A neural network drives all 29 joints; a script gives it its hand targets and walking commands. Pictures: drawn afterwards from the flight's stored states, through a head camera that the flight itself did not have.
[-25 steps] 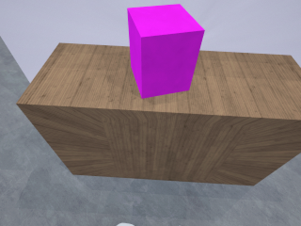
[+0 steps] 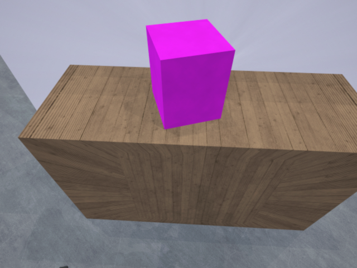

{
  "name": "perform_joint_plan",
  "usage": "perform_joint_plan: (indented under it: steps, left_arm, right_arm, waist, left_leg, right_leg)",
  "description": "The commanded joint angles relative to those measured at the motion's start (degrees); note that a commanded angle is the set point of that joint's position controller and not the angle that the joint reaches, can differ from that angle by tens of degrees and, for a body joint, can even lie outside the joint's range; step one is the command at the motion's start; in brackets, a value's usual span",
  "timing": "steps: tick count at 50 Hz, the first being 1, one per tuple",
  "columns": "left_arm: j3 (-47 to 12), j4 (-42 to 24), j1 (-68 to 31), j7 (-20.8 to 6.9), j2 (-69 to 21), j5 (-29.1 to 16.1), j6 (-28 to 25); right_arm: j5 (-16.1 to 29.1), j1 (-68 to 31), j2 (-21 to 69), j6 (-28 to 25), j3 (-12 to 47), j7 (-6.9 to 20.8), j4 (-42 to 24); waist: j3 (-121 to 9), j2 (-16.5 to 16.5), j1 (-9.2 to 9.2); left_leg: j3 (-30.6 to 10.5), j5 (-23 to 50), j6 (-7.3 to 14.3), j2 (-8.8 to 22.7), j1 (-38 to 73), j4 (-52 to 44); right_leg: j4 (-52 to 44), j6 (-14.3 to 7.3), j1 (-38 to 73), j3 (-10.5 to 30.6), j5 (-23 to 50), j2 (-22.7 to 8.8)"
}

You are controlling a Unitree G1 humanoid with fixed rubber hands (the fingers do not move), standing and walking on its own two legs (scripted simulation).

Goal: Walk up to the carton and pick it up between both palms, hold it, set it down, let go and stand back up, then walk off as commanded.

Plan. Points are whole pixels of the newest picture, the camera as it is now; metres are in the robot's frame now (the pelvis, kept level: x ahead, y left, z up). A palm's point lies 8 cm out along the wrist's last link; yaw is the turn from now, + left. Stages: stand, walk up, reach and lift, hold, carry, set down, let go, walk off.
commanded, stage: stand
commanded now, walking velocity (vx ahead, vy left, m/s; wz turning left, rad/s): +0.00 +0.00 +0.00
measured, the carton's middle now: (185, 74) +0.68 +0.05 +0.07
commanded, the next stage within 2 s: none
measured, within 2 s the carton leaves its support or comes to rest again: neither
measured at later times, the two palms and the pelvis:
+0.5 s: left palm out of the picture +0.05 +0.31 -0.10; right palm out of the picture +0.07 -0.29 -0.11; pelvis -0.01 +0.00 +0.01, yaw +0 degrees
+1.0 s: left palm out of the picture +0.04 +0.31 -0.10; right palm out of the picture +0.06 -0.29 -0.11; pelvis -0.02 +0.00 +0.01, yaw +0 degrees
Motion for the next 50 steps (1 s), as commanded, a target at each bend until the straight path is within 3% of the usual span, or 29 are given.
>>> perform_joint_plan:
  steps: [1, 3, 5, 6, 8, 11, 14, 17, 18, 22, 25, 27, 30, 34, 38, 40, 47, 50]
  left_arm:
    - [2.7, 0.2, -3.8, 0.7, 11.2, -1.8, -1.2]
    - [2.8, 0.4, -4.5, 0.8, 11.8, -1.8, -1.2]
    - [2.4, 0.7, -4.5, 0.7, 11.5, -1.8, -1.2]
    - [2.3, 0.8, -4.5, 0.6, 11.2, -1.9, -1.1]
    - [2.3, 0.9, -4.7, 0.9, 11.1, -1.8, -1.2]
    - [2.3, 1.4, -4.5, 0.6, 11.3, -1.8, -1.2]
    - [2.4, 1.4, -4.9, 0.6, 10.9, -1.7, -1.2]
    - [2.3, 1.9, -5.2, 0.6, 11.1, -1.8, -1.2]
    - [2.2, 2.0, -4.5, 0.6, 10.9, -1.9, -1.2]
    - [2.3, 2.1, -4.8, 0.6, 11.3, -1.5, -1.0]
    - [2.1, 2.3, -4.7, 0.5, 11.0, -1.5, -1.0]
    - [2.1, 2.7, -4.5, 0.4, 11.3, -1.6, -1.0]
    - [2.2, 2.5, -4.5, 0.4, 11.2, -1.5, -0.9]
    - [2.0, 2.2, -4.3, 0.3, 10.1, -1.6, -0.9]
    - [1.9, 3.0, -4.3, 0.3, 10.7, -1.7, -1.0]
    - [2.2, 2.9, -4.0, 0.3, 11.1, -1.8, -1.0]
    - [2.1, 2.5, -4.5, 0.1, 11.3, -1.6, -0.7]
    - [2.2, 2.7, -4.2, 0.2, 11.5, -1.6, -1.0]
  right_arm:
    - [-1.2, -4.4, -13.1, -1.5, -2.0, -0.3, -0.9]
    - [-1.1, -3.9, -12.2, -1.4, -1.6, -0.3, -0.5]
    - [-1.1, -4.2, -12.9, -1.7, -1.7, -0.3, -0.3]
    - [-1.0, -4.0, -12.8, -1.5, -1.7, -0.2, -0.2]
    - [-1.3, -4.3, -12.5, -1.4, -1.5, -0.3, -0.1]
    - [-1.3, -4.3, -12.4, -1.3, -1.4, -0.2, 0.2]
    - [-1.5, -5.1, -12.4, -1.7, -1.1, -0.1, 0.0]
    - [-1.3, -4.5, -12.4, -1.5, -1.2, -0.1, 0.5]
    - [-1.5, -4.9, -13.1, -1.5, -1.3, -0.1, 0.8]
    - [-1.6, -4.7, -11.9, -1.3, -1.1, 0.1, 0.6]
    - [-1.6, -4.9, -12.7, -1.4, -1.3, 0.0, 1.2]
    - [-1.6, -3.9, -12.8, -1.4, -1.3, 0.2, 1.3]
    - [-1.7, -3.9, -12.7, -1.4, -1.1, 0.1, 1.4]
    - [-1.8, -4.6, -13.3, -1.6, -1.3, 0.1, 1.7]
    - [-1.5, -4.6, -13.1, -1.7, -1.2, 0.2, 1.8]
    - [-1.6, -4.9, -12.3, -1.5, -1.0, 0.2, 1.4]
    - [-1.7, -3.7, -11.9, -1.5, -0.8, 0.3, 1.6]
    - [-1.5, -3.8, -12.6, -1.3, -1.0, 0.2, 2.0]
  waist:
    - [-11.2, 2.5, -3.55]
    - [-10.5, 0.2, -3.98]
    - [-9.9, 2.0, -4.48]
    - [-10.3, 1.3, -3.79]
    - [-10.2, 2.2, -3.99]
    - [-11.0, 0.8, -3.86]
    - [-10.2, 2.8, -3.82]
    - [-10.6, 2.1, -4.18]
    - [-10.1, 2.3, -3.52]
    - [-8.7, 0.8, -3.68]
    - [-7.9, 2.5, -3.71]
    - [-8.4, 0.8, -3.97]
    - [-7.9, 1.4, -3.37]
    - [-8.2, 3.2, -3.11]
    - [-8.6, 2.5, -3.82]
    - [-9.4, 3.1, -3.10]
    - [-7.8, 1.5, -3.71]
    - [-8.6, 2.7, -3.54]
  left_leg:
    - [-4.6, 18.7, 2.4, 5.7, 5.9, -10.5]
    - [-4.1, 18.0, 2.4, 5.7, 5.8, -10.8]
    - [-4.7, 16.7, 2.6, 6.1, 6.6, -11.5]
    - [-4.8, 17.3, 2.6, 6.1, 6.4, -11.9]
    - [-4.6, 17.0, 2.7, 6.1, 6.4, -12.0]
    - [-4.3, 16.6, 2.7, 6.3, 6.4, -12.7]
    - [-4.8, 16.4, 2.9, 6.5, 5.7, -13.9]
    - [-4.3, 15.3, 2.7, 6.4, 6.1, -13.9]
    - [-4.6, 15.1, 3.0, 6.7, 5.5, -14.2]
    - [-4.4, 11.8, 2.9, 6.1, 4.4, -14.3]
    - [-4.4, 11.0, 3.1, 6.1, 4.5, -14.4]
    - [-4.8, 11.4, 3.1, 6.4, 5.0, -14.8]
    - [-5.2, 10.0, 3.3, 6.5, 4.3, -15.7]
    - [-5.8, 10.3, 3.3, 7.2, 4.0, -16.7]
    - [-4.9, 12.4, 3.2, 6.9, 4.8, -16.1]
    - [-5.2, 12.0, 3.2, 6.9, 4.5, -16.2]
    - [-4.7, 8.5, 3.3, 6.5, 4.3, -15.8]
    - [-4.6, 10.6, 3.1, 6.6, 4.7, -16.1]
  right_leg:
    - [-13.2, -3.7, 7.5, 8.2, 15.5, -10.1]
    - [-13.7, -3.7, 6.9, 8.4, 15.3, -10.1]
    - [-14.3, -3.7, 5.6, 9.1, 13.4, -10.3]
    - [-14.6, -3.4, 6.4, 8.2, 13.6, -10.1]
    - [-14.9, -3.3, 6.1, 8.6, 13.0, -9.8]
    - [-15.1, -3.1, 7.3, 7.9, 13.2, -9.7]
    - [-14.8, -2.8, 7.4, 7.3, 12.5, -9.0]
    - [-15.6, -2.7, 7.5, 7.5, 12.4, -9.1]
    - [-15.9, -2.6, 7.3, 7.0, 11.6, -8.9]
    - [-17.6, -2.7, 6.1, 8.3, 5.3, -9.4]
    - [-18.4, -3.0, 5.4, 8.9, 5.9, -9.8]
    - [-18.2, -2.8, 5.8, 8.7, 5.9, -9.5]
    - [-18.5, -2.4, 5.8, 8.2, 2.6, -9.0]
    - [-18.1, -2.2, 6.7, 7.1, 4.8, -8.2]
    - [-17.8, -2.1, 7.2, 7.1, 8.8, -8.8]
    - [-17.8, -2.0, 7.7, 7.3, 6.6, -8.6]
    - [-19.4, -2.2, 5.5, 8.7, 1.6, -9.3]
    - [-18.7, -2.0, 6.6, 8.1, 4.4, -9.1]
